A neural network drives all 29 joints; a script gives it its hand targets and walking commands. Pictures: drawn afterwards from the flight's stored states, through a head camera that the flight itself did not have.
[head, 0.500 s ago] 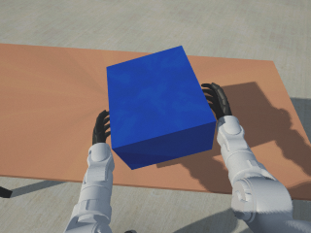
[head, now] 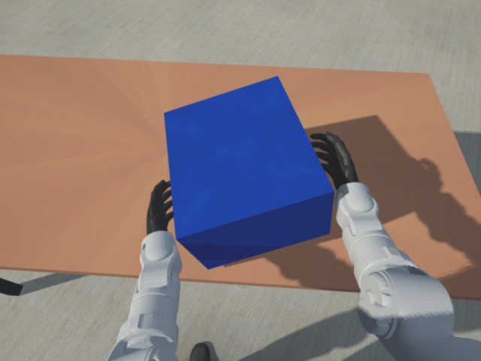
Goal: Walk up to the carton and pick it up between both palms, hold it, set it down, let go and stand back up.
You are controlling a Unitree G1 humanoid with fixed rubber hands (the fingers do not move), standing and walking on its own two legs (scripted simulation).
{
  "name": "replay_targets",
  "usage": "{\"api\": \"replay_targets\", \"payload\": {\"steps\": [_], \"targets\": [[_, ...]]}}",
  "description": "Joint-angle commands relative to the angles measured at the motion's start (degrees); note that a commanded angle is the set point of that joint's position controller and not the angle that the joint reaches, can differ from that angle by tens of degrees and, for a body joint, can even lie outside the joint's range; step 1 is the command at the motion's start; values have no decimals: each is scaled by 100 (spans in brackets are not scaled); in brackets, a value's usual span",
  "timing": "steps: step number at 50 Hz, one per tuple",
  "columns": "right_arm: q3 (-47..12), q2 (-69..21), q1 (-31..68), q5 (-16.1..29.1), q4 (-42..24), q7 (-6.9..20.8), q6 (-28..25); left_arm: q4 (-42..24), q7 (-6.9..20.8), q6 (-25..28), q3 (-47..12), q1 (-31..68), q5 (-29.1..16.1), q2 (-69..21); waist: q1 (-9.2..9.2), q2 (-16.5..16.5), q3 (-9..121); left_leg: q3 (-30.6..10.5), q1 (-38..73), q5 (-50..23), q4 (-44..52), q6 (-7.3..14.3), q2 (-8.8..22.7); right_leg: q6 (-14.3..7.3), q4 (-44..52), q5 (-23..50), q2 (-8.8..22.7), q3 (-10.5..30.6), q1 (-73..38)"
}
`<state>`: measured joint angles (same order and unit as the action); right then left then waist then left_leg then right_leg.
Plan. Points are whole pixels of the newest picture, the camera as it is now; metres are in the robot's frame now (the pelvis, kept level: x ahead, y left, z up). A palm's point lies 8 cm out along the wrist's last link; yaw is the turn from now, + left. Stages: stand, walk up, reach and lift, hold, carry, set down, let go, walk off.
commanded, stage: set down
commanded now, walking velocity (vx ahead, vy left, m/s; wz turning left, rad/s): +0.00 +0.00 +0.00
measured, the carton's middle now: (243, 171) +0.45 +0.06 -0.03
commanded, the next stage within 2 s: none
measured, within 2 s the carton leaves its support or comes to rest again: rests again in 1.48 s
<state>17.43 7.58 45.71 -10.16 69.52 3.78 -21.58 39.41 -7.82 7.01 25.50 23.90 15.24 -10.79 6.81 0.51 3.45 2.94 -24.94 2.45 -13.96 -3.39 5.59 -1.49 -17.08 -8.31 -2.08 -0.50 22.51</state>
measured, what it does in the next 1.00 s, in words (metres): stands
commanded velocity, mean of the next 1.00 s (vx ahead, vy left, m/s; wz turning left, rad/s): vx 0.00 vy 0.00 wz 0.00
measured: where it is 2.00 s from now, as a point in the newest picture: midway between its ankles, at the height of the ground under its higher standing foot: outside the picture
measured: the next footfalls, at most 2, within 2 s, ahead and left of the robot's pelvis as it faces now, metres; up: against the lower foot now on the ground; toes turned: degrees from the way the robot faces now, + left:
none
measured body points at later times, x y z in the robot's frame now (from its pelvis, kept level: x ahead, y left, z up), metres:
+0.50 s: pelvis +0.00 +0.01 +0.00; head +0.10 +0.02 +0.44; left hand +0.34 +0.21 -0.03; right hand +0.46 -0.10 +0.03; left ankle +0.03 +0.16 -0.75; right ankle -0.02 -0.10 -0.75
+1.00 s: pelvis +0.00 +0.01 -0.01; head +0.11 +0.01 +0.43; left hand +0.33 +0.21 -0.04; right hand +0.45 -0.11 -0.01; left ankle +0.03 +0.16 -0.75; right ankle -0.02 -0.10 -0.75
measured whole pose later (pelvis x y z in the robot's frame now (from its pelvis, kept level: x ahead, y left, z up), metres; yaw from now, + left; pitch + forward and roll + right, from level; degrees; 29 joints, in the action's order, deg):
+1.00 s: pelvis +0.00 +0.01 -0.01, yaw +0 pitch +20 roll -1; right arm 24.9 8.0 46.9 -17.5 75.5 3.7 -28.6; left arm 47.2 -8.8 20.4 27.9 26.1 16.1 -10.5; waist 7.0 0.1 6.7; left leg 2.8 -34.2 3.9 -18.5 -2.5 5.0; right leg -0.9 -20.0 -9.0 -1.3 -0.6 30.8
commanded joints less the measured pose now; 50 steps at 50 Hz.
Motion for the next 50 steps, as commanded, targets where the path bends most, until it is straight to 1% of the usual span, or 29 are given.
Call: {"api": "replay_targets", "payload": {"steps": [1, 3, 5, 6, 8, 9, 11, 12, 15, 17, 19, 20, 21, 23, 24, 26, 27, 29, 31, 33, 35, 37, 38, 41, 43, 45, 48, 49, 50], "targets": [[-942, -2599, 2497, -523, -519, 454, -352, -741, 307, 985, -1793, 3799, 142, -1869, 137, 426, 4119, 495, 1217, -1401, -512, 347, -415, 396, -348, 2525, 113, -252, -1506], [-919, -2502, 2525, -515, -341, 514, -365, -686, 264, 1057, -1739, 3861, 139, -1846, 192, 343, 4237, 496, 1116, -1320, -481, 326, -408, 366, -356, 2353, 102, -258, -1421], [-791, -2433, 2571, -548, -265, 538, -327, -626, 224, 1067, -1838, 3907, 76, -1916, 145, 337, 4313, 479, 1365, -1325, -543, 294, -365, 273, -237, 1741, 25, -319, -1043], [-867, -2445, 2482, -537, -190, 542, -309, -578, 200, 1061, -1820, 3816, 119, -1918, 230, 357, 4176, 485, 1473, -1595, -632, 280, -356, 218, -237, 1738, -19, -350, -968], [-875, -2451, 2489, -493, -173, 518, -264, -481, 250, 1032, -1720, 3667, 118, -1889, 202, 550, 4192, 474, 1468, -1799, -685, 324, -377, 246, -210, 1901, -56, -341, -986], [-806, -2442, 2476, -549, -71, 509, -246, -443, 273, 1031, -1716, 3664, 100, -1961, 133, 590, 4057, 445, 1449, -1712, -663, 327, -368, 245, -213, 1828, -74, -371, -939], [-757, -2405, 2524, -526, 60, 532, -268, -483, 256, 1046, -1791, 3776, 64, -1982, 150, 422, 4092, 429, 1545, -1788, -706, 267, -365, 204, -204, 1729, -69, -398, -800], [-603, -2284, 2434, -589, 171, 538, -297, -561, 231, 1056, -1889, 3829, 65, -2020, 26, 324, 4159, 398, 1832, -1971, -747, 178, -336, 170, -154, 1645, -142, -465, -551], [-582, -2278, 2388, -591, 125, 516, -351, -685, 197, 1065, -1933, 3696, 130, -2109, 31, 155, 4298, 368, 2211, -2508, -933, 109, -338, 98, -44, 1663, -192, -504, -261], [-341, -1987, 2272, -621, 234, 484, -331, -733, 160, 977, -1862, 3572, 203, -1961, -116, 137, 4237, 329, 2223, -2536, -983, 73, -340, 65, -38, 1571, -231, -518, -309], [-266, -1952, 2310, -646, 258, 495, -339, -692, 161, 947, -1823, 3509, 257, -1992, -50, 98, 4144, 354, 2192, -2464, -966, 71, -358, 29, 10, 1391, -218, -518, -244], [-401, -2026, 2246, -570, 319, 518, -325, -625, 184, 941, -1772, 3378, 315, -1952, 55, 63, 3953, 350, 2128, -2606, -976, 93, -361, 19, -15, 1641, -189, -493, -355], [-451, -2043, 2251, -541, 398, 538, -307, -528, 209, 927, -1682, 3300, 343, -1966, 63, 117, 3805, 341, 1960, -2456, -948, 141, -384, 73, -53, 1714, -148, -448, -443], [-443, -2191, 2124, -598, 523, 539, -325, -460, 263, 938, -1656, 3215, 401, -2008, -40, 147, 3656, 363, 1659, -2037, -800, 209, -405, 163, -117, 1791, -74, -399, -595], [-408, -2216, 2298, -651, 401, 540, -364, -417, 279, 946, -1692, 3263, 384, -2042, -29, 157, 3634, 344, 1610, -1977, -791, 206, -402, 182, -154, 1763, -66, -425, -653], [-296, -2255, 2334, -772, 370, 512, -494, -506, 296, 1045, -1995, 3516, 219, -2174, -225, 151, 3872, 340, 1727, -1999, -837, 156, -405, 197, -160, 1818, -95, -481, -493], [-411, -2363, 2277, -785, 346, 508, -520, -414, 314, 1099, -1841, 3480, 286, -2095, -63, 235, 3849, 383, 1678, -1955, -852, 215, -419, 199, -150, 1779, -72, -441, -561], [-318, -2343, 2235, -838, 451, 517, -538, -334, 322, 1180, -1850, 3453, 283, -2082, -130, 192, 3828, 361, 1535, -1846, -799, 204, -399, 196, -186, 1827, -37, -432, -598], [-276, -2294, 2171, -890, 459, 502, -514, -73, 374, 1177, -1583, 3213, 360, -1909, -86, 393, 3728, 386, 1306, -1760, -816, 290, -440, 235, -229, 1909, -10, -355, -742], [-386, -2422, 2189, -917, 438, 522, -543, 29, 423, 1227, -1361, 3058, 500, -1891, 76, 457, 3496, 425, 985, -1504, -696, 361, -466, 276, -307, 1992, 44, -315, -1005], [-317, -2487, 2243, -1040, 439, 508, -654, 160, 432, 1346, -1483, 3099, 452, -1944, -13, 492, 3639, 448, 889, -1496, -727, 351, -461, 297, -388, 2123, 16, -331, -1009], [-127, -2419, 2286, -1153, 512, 490, -705, 92, 405, 1425, -1614, 3255, 395, -1979, -156, 396, 3748, 413, 965, -1486, -787, 276, -437, 239, -365, 1946, -19, -372, -768], [-202, -2430, 2250, -1163, 525, 490, -717, 218, 399, 1432, -1478, 3146, 466, -1947, -30, 428, 3591, 441, 1011, -1605, -821, 298, -450, 231, -354, 1954, -42, -377, -746], [-316, -2555, 2289, -1143, 325, 521, -737, 339, 414, 1524, -1275, 3018, 528, -1889, 113, 650, 3658, 482, 673, -1230, -730, 431, -482, 288, -347, 1714, 11, -289, -964], [-170, -2447, 2219, -1236, 513, 491, -777, 359, 407, 1579, -1421, 3016, 500, -1890, -35, 567, 3639, 462, 634, -1323, -799, 375, -457, 276, -427, 1868, 4, -320, -896], [-197, -2483, 2283, -1244, 511, 503, -792, 434, 413, 1614, -1347, 3005, 510, -1916, 65, 520, 3591, 489, 675, -1352, -790, 358, -463, 223, -388, 1673, -11, -329, -793], [-104, -2432, 2174, -1287, 564, 544, -762, 299, 359, 1641, -1456, 3061, 484, -1906, -7, 422, 3853, 456, 946, -1536, -923, 293, -432, 138, -342, 1410, -84, -379, -412], [-153, -2455, 2257, -1273, 459, 561, -771, 321, 347, 1634, -1423, 3050, 516, -1953, 74, 399, 3854, 484, 1009, -1572, -947, 309, -449, 123, -325, 1281, -97, -360, -354], [-103, -2360, 2276, -1254, 395, 563, -785, 388, 334, 1633, -1467, 2989, 467, -1944, 37, 417, 3926, 448, 1032, -1583, -985, 295, -433, 104, -315, 1245, -108, -385, -274]]}}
